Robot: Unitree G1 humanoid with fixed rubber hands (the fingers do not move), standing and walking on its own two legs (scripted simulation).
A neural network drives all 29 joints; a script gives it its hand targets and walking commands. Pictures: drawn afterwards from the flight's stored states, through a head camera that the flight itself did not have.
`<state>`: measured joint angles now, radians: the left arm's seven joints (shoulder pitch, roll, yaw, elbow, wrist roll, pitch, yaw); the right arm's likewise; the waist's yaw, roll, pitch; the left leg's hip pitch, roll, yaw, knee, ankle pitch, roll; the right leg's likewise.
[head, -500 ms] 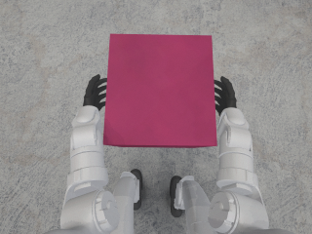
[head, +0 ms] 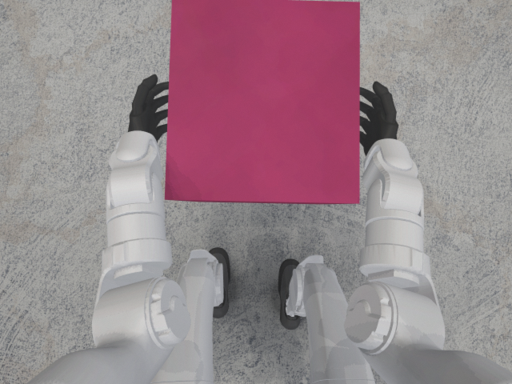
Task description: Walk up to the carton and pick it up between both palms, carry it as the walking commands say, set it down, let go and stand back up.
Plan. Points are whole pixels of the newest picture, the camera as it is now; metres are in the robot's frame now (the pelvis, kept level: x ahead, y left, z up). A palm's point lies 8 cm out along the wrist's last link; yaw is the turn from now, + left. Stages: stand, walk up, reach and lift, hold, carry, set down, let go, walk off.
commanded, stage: set down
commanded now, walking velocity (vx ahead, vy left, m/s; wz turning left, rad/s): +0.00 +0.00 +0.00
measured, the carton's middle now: (261, 123) +0.49 +0.01 -0.15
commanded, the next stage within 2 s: none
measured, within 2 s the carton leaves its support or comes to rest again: neither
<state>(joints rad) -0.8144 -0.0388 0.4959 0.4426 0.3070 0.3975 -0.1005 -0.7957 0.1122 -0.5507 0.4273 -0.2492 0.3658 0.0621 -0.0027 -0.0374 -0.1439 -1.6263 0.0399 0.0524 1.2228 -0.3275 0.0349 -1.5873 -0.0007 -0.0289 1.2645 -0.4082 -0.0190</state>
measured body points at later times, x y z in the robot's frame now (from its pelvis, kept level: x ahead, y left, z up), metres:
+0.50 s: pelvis -0.01 +0.00 -0.08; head +0.28 +0.02 +0.26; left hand +0.49 +0.19 -0.18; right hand +0.48 -0.15 -0.17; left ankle +0.10 +0.11 -0.59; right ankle +0.07 -0.11 -0.59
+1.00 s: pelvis -0.02 +0.01 -0.15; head +0.31 +0.03 +0.16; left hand +0.52 +0.19 -0.27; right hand +0.51 -0.15 -0.26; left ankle +0.10 +0.11 -0.59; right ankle +0.07 -0.11 -0.59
